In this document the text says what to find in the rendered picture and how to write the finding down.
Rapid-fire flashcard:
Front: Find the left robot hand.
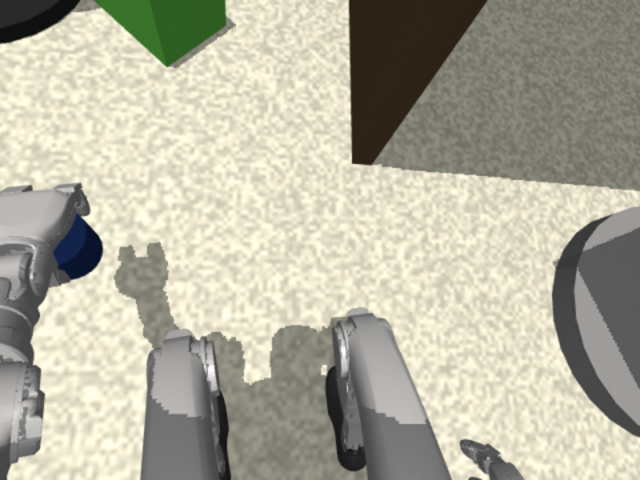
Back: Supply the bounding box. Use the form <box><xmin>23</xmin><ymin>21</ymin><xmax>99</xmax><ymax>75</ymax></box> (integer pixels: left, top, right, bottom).
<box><xmin>0</xmin><ymin>183</ymin><xmax>90</xmax><ymax>287</ymax></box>

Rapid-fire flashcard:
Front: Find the right robot hand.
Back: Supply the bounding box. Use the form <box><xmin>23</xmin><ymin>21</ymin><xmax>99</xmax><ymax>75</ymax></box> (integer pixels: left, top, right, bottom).
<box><xmin>460</xmin><ymin>439</ymin><xmax>524</xmax><ymax>480</ymax></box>

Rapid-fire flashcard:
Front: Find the right robot foot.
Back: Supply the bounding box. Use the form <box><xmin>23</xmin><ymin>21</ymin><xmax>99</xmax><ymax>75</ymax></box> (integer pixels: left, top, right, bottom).
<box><xmin>325</xmin><ymin>366</ymin><xmax>366</xmax><ymax>471</ymax></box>

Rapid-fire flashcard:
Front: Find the left robot arm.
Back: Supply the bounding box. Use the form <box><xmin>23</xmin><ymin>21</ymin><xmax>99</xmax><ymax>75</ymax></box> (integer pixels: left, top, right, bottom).
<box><xmin>0</xmin><ymin>236</ymin><xmax>55</xmax><ymax>480</ymax></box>

